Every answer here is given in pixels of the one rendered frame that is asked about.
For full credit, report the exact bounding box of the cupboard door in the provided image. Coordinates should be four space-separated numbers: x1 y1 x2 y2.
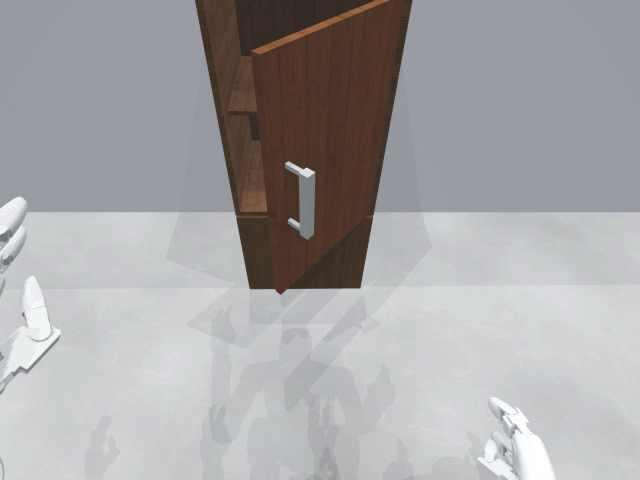
251 0 404 295

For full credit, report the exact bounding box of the handle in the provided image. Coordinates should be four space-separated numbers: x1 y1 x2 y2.
285 161 315 240

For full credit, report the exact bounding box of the right robot hand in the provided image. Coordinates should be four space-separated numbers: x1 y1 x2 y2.
478 397 556 480

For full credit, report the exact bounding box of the left robot hand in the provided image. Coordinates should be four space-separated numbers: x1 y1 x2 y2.
0 197 61 395

